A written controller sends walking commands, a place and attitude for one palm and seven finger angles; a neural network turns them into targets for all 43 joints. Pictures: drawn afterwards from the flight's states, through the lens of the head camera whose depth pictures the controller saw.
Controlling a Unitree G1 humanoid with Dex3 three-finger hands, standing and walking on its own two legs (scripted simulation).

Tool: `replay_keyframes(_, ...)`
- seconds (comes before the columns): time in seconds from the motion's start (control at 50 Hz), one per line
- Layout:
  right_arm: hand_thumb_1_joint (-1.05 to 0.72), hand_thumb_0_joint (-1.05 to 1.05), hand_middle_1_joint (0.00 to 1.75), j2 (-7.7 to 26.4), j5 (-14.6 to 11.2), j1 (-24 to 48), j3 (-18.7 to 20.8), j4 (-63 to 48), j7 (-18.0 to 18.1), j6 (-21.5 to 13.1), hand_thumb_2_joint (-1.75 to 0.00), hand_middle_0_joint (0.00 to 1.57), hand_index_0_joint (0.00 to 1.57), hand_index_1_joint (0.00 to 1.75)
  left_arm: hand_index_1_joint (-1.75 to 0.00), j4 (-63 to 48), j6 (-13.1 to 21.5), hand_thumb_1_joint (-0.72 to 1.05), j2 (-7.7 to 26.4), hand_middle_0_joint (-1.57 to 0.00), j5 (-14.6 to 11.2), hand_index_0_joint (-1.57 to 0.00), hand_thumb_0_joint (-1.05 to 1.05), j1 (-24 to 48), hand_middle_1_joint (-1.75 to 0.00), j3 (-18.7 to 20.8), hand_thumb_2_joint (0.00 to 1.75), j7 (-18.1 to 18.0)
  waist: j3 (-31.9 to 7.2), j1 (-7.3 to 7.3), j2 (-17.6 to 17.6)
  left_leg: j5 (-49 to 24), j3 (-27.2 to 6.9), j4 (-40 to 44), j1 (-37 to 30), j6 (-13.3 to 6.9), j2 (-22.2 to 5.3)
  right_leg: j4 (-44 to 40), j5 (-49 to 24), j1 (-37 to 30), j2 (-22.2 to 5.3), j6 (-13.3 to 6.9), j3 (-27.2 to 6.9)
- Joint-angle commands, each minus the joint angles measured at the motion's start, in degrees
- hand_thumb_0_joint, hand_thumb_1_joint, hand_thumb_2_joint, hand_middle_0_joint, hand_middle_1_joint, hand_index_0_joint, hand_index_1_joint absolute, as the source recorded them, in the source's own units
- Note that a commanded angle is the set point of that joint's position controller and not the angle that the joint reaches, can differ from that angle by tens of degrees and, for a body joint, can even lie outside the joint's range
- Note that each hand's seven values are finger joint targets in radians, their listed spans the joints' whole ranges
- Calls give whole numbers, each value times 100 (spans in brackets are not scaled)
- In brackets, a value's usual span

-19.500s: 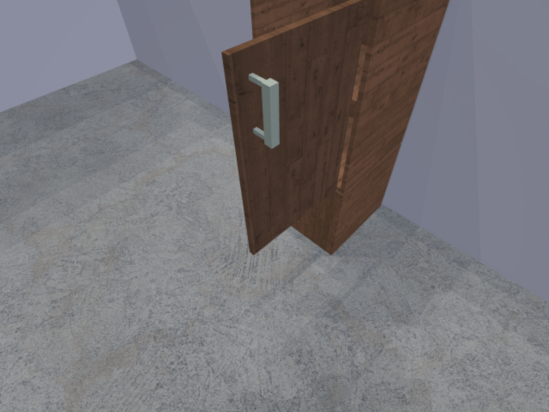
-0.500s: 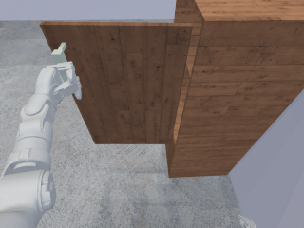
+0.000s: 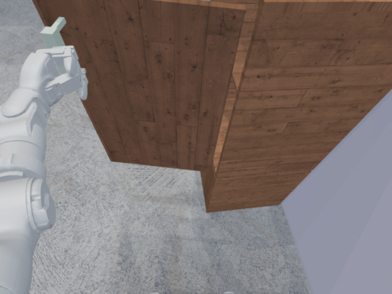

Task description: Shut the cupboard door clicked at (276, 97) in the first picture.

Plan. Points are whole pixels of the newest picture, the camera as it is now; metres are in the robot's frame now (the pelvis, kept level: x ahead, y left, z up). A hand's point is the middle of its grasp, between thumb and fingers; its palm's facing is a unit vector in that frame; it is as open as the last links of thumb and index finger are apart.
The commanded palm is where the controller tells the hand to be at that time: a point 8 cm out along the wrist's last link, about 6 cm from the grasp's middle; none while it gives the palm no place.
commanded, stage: push the door shut along its arc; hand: left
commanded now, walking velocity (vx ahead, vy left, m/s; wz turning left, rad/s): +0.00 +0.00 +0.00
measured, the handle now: (68, 56) +0.56 +0.23 +0.15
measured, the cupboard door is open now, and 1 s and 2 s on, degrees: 77 68 68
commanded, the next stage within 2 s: pull the fist back off the door in 0.72 s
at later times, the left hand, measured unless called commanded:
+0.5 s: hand (121, 55) +0.54 +0.12 +0.17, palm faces -0.27 -0.96 +0.03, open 3.1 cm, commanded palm +0.54 +0.19 +0.16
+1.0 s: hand (122, 48) +0.57 +0.12 +0.16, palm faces +0.05 -1.00 +0.05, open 2.9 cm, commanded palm +0.55 +0.16 +0.16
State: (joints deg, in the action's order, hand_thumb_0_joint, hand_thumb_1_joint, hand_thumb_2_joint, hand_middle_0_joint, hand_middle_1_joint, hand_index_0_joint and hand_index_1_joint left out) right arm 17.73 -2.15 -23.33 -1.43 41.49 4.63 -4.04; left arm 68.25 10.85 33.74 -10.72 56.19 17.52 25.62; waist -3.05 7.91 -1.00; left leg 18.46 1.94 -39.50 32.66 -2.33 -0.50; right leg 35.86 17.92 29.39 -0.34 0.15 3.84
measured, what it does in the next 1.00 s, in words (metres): stands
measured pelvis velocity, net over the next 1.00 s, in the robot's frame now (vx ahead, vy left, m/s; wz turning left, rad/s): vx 0.00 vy -0.02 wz -0.01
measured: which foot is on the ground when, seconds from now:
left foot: down 0.00-1.00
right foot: down 0.00-1.00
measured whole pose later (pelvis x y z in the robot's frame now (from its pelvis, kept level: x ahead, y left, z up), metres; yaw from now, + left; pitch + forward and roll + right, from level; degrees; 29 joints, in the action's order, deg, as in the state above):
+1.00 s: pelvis +0.00 -0.02 -0.01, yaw -1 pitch +20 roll -3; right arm 17.3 2.2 -26.8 -0.7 39.6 0.4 -3.0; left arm 74.4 7.1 31.4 -2.6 73.9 21.2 4.6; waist -5.0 12.6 -2.7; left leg 19.8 0.6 -45.2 45.3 -1.0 -2.4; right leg 40.5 18.9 41.6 1.4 -1.1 4.9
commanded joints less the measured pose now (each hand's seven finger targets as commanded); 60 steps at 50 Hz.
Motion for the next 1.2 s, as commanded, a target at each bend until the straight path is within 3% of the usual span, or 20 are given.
replay_keyframes(0.0, -90, 0, 30, 1038, 22, -628, 376, -313, 99, -185, -90, 20, 20, 30, -150, -1283, 380, 90, 1046, -130, -65, -130, 0, 3429, -150, -19, 90, 131, -2293, 333, -753, -1911, -655, 265, -2278, 128, -112, -270, -1397, 366, 171, -155, -171)
replay_keyframes(0.02, -90, 0, 30, 1010, 28, -625, 382, -303, 82, -209, -90, 20, 20, 30, -150, -1273, 369, 90, 801, -130, -64, -130, 0, 3503, -150, -188, 90, 152, -2344, 391, -770, -1972, -670, 232, -2400, 133, -121, -255, -1398, 454, 178, -152, -151)
replay_keyframes(0.08, -90, 0, 30, 1064, 45, -735, 365, -211, 110, -194, -90, 20, 20, 30, -150, -1002, 355, 90, 1002, -130, -69, -130, 0, 3704, -150, -65, 90, 127, -2149, 467, -646, -1941, -707, 181, -2234, 130, -144, -217, -1293, 629, 190, -164, -119)
replay_keyframes(0.2, -90, 0, 30, 1066, 111, -863, 403, -177, 53, -229, -90, 20, 20, 30, -150, -1169, 431, 90, 1059, -130, 59, -130, 0, 4153, -150, -31, 90, 66, -2687, 450, -1015, -2494, -858, 35, -2667, 228, -199, -74, -1386, 871, 211, -166, -106)
replay_keyframes(0.26, -90, 0, 30, 1073, 114, -896, 399, -162, 29, -194, -90, 20, 20, 30, -150, -745, 324, 90, 896, -130, 88, -130, 0, 4111, -150, -117, 90, 76, -2433, 546, -725, -2294, -842, 12, -2454, 216, -211, -68, -1326, 998, 229, -149, -98)
replay_keyframes(0.32, -90, 0, 30, 1115, 121, -965, 369, -195, 40, -146, -90, 20, 20, 30, -150, -362, 205, 90, 1267, -130, 142, -130, 0, 4160, -150, 162, 90, 34, -2300, 555, -420, -2045, -743, 2, -1968, 144, -161, -33, -1397, 802, 222, -132, -122)
replay_keyframes(0.4, -90, 0, 30, 1095, 151, -1038, 339, -345, 34, -57, -90, 20, 20, 30, -150, -290, 249, 90, 1886, -130, 369, -130, 0, 3913, -150, 576, 90, -62, -2613, 387, -442, -2369, -625, -134, -1713, 115, -104, 102, -1853, 431, 203, -115, -188)
replay_keyframes(0.5, -90, 0, 30, 1097, 147, -1062, 349, -489, 70, 61, -90, 20, 20, 30, -150, -403, 370, 90, 2225, -130, 483, -130, 0, 3938, -150, 681, 90, 70, -2874, 394, -320, -2286, -447, -198, -1394, 56, -49, 120, -2287, -46, 213, -72, -295)
replay_keyframes(0.6, -90, 0, 30, 1144, 104, -1127, 366, -367, 140, 134, -90, 20, 20, 30, -150, -211, 235, 90, 2250, -130, 436, -130, 0, 4446, -150, 483, 90, 343, -2631, 629, -303, -1894, -346, -271, -1109, -1, -31, 23, -2249, 48, 240, -35, -360)
replay_keyframes(0.76, -90, 0, 30, 1162, 148, -1186, 377, 3, 116, 77, -90, 20, 20, 30, -150, 1, 81, 90, 1458, -130, 345, -130, 0, 5080, -150, -216, 90, 472, -2516, 918, -862, -1882, -488, -493, -1492, 32, -134, 107, -1722, 1026, 291, -77, -196)
replay_keyframes(0.8, -90, 0, 30, 1189, 158, -1215, 395, 54, 122, 31, -90, 20, 20, 30, -150, -176, 119, 90, 1343, -130, 304, -130, 0, 5331, -150, -287, 90, 472, -2721, 963, -1029, -2010, -514, -539, -1725, 35, -150, 162, -1720, 1175, 305, -78, -171)
replay_keyframes(0.82, -90, 0, 30, 898, 197, -1416, 282, -141, 44, 15, -90, 20, 20, 30, -150, -69, -112, 90, 1583, -130, -20, -130, 0, 5425, -150, 974, 90, -643, -2637, 691, -1137, -1938, -590, -450, -1191, 44, -151, -58, -1583, 880, 256, -64, -246)
replay_keyframes(0.86, -90, 0, 30, 864, 250, -1502, 328, -201, -130, -5, -90, 20, 20, 30, -150, -176, -239, 90, 1005, -130, 173, -130, 0, 5120, -150, 574, 90, -1522, -2839, 718, -1021, -1962, -621, -325, -1228, 117, -164, 44, -1575, 719, 260, -5, -157)
replay_keyframes(0.88, -90, 0, 30, 854, 341, -1612, 347, -204, -199, -25, -90, 20, 20, 30, -150, -287, -207, 90, 969, -130, 263, -130, 0, 5031, -150, 691, 90, -1881, -2986, 735, -769, -2229, -676, -380, -1352, 100, -173, 95, -1712, 684, 268, 6, -93)
replay_keyframes(0.92, -90, 0, 30, 819, 472, -1711, 387, -263, -388, 6, -90, 20, 20, 30, -150, -808, -40, 90, 888, -130, 792, -130, 0, 4806, -150, 535, 90, -2496, -3272, 648, -1005, -2595, -645, -430, -1632, 118, -173, 163, -1826, 756, 273, 20, -102)
replay_keyframes(0.96, -90, 0, 30, 801, 520, -1729, 412, -272, -526, 44, -90, 20, 20, 30, -150, -985, 156, 90, 731, -130, 1190, -130, 0, 4654, -150, 247, 90, -2699, -3246, 655, -1099, -2596, -590, -415, -1780, 117, -176, 132, -1789, 813, 283, -3, -113)
replay_keyframes(1.0, -90, 0, 30, 830, 481, -1701, 443, -246, -553, 103, -90, 20, 20, 30, -150, -882, 286, 90, 774, -130, 1266, -130, 0, 4502, -150, 250, 90, -2633, -3149, 616, -913, -2411, -573, -324, -1727, 113, -159, 68, -1813, 597, 307, -34, -161)
replay_keyframes(1.02, -90, 0, 30, 833, 447, -1643, 453, -284, -546, 127, -90, 20, 20, 30, -150, -873, 305, 90, 735, -130, 1206, -130, 0, 4518, -150, 213, 90, -2515, -3129, 613, -807, -2227, -517, -239, -1640, 99, -140, 20, -1848, 380, 312, -44, -195)
replay_keyframes(1.08, -90, 0, 30, 880, 335, -1562, 448, -377, -429, 169, -90, 20, 20, 30, -150, -769, 324, 90, 1412, -130, 882, -130, 0, 4147, -150, 887, 90, -2199, -3188, 373, -391, -1973, -352, -39, -1272, 41, -76, -97, -2224, -517, 297, -64, -316)
replay_keyframes(1.18, -90, 0, 30, 738, 263, -1388, 405, -588, -384, 155, -90, 20, 20, 30, -150, -1088, 576, 90, 1506, -130, 885, -130, 0, 3351, -150, 1024, 90, -2133, -2764, 116, -296, -1926, -178, 152, -1027, -4, -33, -175, -2467, -940, 292, -51, -341)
